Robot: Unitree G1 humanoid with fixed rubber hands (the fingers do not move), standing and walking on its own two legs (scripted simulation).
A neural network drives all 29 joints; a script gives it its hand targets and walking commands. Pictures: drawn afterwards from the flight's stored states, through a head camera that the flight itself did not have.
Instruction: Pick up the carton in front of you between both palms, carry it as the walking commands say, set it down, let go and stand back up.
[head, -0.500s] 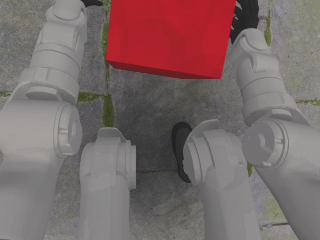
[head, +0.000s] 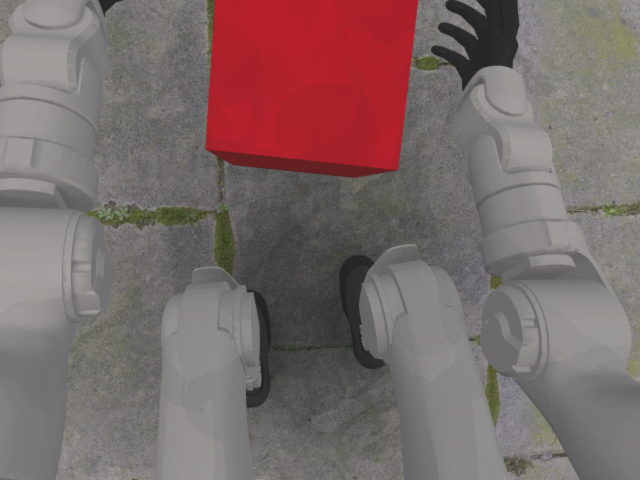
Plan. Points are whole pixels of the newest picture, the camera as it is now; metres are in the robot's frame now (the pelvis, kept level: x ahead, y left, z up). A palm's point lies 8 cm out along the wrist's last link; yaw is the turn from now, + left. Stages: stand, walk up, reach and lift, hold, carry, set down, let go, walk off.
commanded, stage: set down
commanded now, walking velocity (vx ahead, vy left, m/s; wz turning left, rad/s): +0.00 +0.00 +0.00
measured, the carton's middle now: (305, 93) +0.53 -0.02 -0.29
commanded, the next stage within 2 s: let go in 0.72 s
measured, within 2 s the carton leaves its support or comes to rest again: neither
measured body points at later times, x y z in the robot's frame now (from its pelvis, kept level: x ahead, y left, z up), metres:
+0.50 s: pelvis +0.02 +0.01 +0.13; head +0.35 +0.03 +0.44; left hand +0.60 +0.20 +0.02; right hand +0.52 -0.20 +0.02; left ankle +0.09 +0.10 -0.38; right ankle +0.13 -0.11 -0.38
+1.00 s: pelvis +0.06 +0.00 +0.26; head +0.33 +0.02 +0.62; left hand +0.53 +0.21 +0.14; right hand +0.47 -0.20 +0.14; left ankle +0.09 +0.10 -0.38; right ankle +0.13 -0.11 -0.38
